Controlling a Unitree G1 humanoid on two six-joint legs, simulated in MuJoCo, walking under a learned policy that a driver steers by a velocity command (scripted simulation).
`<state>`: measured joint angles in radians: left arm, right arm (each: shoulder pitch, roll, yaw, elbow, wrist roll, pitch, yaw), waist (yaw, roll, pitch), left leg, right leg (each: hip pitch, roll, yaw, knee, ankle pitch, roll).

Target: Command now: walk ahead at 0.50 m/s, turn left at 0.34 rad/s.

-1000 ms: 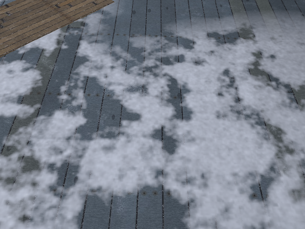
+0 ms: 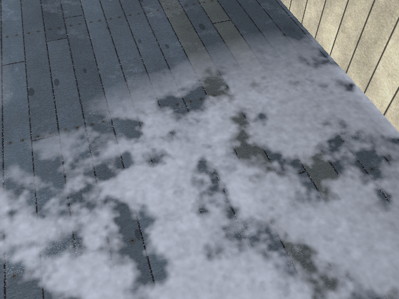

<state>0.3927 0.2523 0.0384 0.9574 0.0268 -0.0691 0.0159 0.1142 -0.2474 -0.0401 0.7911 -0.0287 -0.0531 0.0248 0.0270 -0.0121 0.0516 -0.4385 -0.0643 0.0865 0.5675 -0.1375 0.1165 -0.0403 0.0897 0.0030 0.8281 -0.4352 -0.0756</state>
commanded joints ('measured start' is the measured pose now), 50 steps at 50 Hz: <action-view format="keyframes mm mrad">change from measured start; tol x32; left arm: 1 -41 134 21 -123 8 -36 -14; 18 -472 77 -20 -321 3 7 -39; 24 -6 246 29 -248 35 -36 10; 50 -46 86 -13 -65 -13 69 5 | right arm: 1 209 -202 -67 24 32 12 1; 50 35 -77 26 19 15 46 -46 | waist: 1 -69 85 -134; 22 -13 94 -88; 25 1 -306 -379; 50 3 141 -32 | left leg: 1 555 380 -694 -290 -111 259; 23 301 93 -407 86 456 1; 25 -72 -116 -198 583 -454 -60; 27 -116 -8 -210 672 -352 -67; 42 202 39 -76 16 -67 -107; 46 448 337 -368 -182 497 1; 50 191 195 -290 -252 88 -27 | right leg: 1 -623 -74 90 555 69 13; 19 -543 -105 22 -235 369 116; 23 -67 -111 54 -414 323 37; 25 300 -564 676 -480 507 -158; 33 -74 -332 129 -501 1114 -120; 42 -151 -296 62 -476 826 -94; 46 -296 -139 -1 -359 89 37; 50 -111 -138 10 -460 206 55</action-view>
